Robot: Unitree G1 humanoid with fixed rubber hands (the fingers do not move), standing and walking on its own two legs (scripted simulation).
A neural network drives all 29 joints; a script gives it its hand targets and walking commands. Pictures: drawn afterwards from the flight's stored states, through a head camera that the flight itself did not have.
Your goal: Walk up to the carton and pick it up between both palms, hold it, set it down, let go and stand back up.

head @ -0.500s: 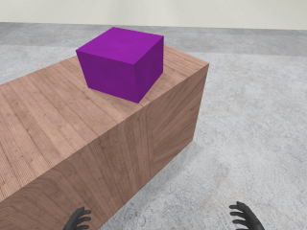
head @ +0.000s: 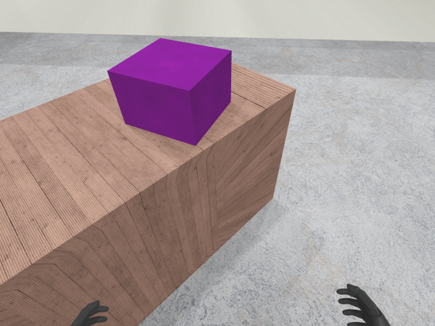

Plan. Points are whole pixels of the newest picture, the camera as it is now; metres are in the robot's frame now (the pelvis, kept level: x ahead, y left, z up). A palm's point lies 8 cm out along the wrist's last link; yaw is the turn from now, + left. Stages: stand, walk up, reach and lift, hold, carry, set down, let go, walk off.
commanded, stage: stand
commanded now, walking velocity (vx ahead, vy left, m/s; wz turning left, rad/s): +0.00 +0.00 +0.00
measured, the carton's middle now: (176, 88) +0.82 +0.14 +0.04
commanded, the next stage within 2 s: none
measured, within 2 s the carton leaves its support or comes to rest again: neither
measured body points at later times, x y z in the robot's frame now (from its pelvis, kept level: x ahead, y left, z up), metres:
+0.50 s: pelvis -0.01 +0.00 +0.00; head -0.01 +0.00 +0.45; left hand +0.13 +0.29 -0.09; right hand +0.16 -0.26 -0.07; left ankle +0.00 +0.12 -0.72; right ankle +0.00 -0.12 -0.72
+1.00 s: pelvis -0.01 +0.00 +0.01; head -0.02 +0.01 +0.46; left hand +0.12 +0.29 -0.09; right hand +0.15 -0.26 -0.07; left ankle +0.00 +0.12 -0.72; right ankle +0.00 -0.12 -0.72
